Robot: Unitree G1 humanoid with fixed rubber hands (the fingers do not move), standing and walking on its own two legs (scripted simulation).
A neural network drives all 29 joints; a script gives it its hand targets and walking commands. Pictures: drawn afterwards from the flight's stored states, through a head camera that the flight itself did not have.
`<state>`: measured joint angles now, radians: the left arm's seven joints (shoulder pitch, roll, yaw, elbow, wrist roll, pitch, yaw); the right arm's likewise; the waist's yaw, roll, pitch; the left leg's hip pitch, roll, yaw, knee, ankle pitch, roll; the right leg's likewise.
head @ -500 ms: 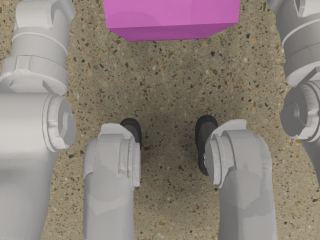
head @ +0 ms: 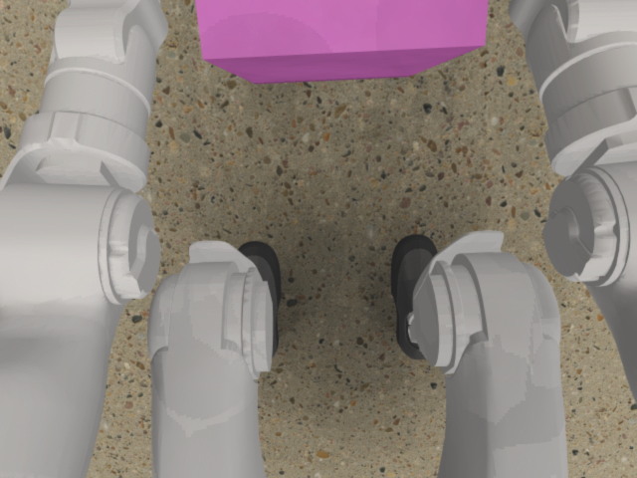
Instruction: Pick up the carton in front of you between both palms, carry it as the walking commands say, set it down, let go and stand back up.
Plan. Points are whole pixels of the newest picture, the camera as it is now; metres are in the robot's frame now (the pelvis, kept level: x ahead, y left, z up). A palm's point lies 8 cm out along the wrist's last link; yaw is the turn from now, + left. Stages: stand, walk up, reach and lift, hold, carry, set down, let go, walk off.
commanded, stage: reach and lift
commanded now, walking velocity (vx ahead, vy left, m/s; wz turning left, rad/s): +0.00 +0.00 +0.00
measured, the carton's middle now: out of the picture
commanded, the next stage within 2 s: none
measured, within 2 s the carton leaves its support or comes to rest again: leaves its support in 0.48 s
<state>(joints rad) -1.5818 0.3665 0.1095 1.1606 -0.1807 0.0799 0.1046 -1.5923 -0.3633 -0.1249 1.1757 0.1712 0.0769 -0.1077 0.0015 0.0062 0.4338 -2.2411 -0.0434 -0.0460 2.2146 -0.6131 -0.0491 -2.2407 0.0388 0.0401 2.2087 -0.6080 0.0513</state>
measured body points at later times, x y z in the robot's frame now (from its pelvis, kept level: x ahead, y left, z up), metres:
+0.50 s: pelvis +0.01 +0.00 +0.00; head +0.38 +0.00 +0.24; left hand +0.58 +0.15 -0.17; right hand +0.58 -0.15 -0.17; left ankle +0.10 +0.13 -0.33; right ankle +0.10 -0.13 -0.33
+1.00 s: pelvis -0.03 +0.00 +0.11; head +0.26 +0.00 +0.46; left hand +0.52 +0.15 +0.05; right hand +0.52 -0.15 +0.04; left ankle +0.10 +0.13 -0.34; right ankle +0.11 -0.13 -0.34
